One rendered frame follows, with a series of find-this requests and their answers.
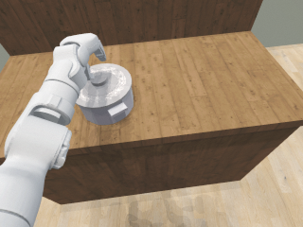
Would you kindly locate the knob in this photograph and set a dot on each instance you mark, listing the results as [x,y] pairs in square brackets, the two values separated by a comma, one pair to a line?
[100,79]

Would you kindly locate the left robot upper arm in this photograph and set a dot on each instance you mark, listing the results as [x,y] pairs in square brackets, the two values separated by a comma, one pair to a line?
[38,146]

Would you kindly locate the table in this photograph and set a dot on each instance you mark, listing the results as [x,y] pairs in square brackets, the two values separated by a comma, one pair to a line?
[210,101]

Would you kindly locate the robot left forearm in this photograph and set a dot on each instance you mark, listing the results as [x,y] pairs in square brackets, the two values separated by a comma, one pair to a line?
[58,95]

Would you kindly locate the lid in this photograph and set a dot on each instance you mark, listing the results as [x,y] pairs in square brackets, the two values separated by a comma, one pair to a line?
[119,84]

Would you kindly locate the robot left hand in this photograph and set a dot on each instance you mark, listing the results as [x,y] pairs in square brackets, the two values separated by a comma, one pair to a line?
[93,45]

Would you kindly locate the pot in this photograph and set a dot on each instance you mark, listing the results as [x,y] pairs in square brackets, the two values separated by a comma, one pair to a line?
[112,114]

